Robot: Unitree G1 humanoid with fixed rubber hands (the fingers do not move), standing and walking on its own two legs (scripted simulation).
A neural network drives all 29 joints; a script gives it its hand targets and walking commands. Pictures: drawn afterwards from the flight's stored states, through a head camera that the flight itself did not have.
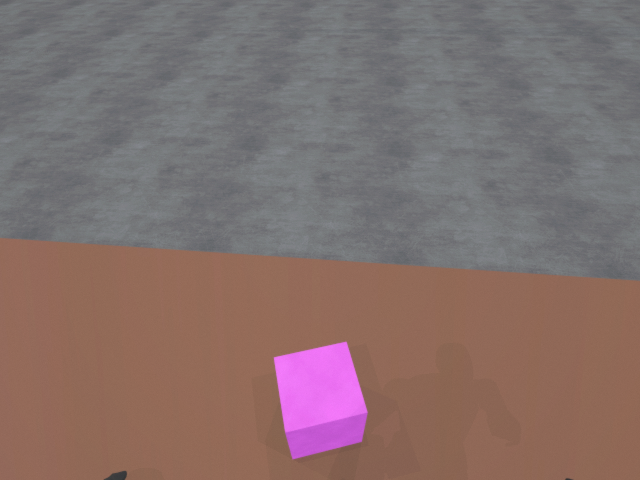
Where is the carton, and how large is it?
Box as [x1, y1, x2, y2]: [274, 342, 367, 458]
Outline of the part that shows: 346,342 274,357 285,433 292,458 361,441 367,412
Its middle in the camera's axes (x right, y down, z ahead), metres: +0.00 +0.47 +1.11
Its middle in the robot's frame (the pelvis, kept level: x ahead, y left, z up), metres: +0.47 +0.05 -0.66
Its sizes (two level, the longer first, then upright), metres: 0.210 0.200 0.250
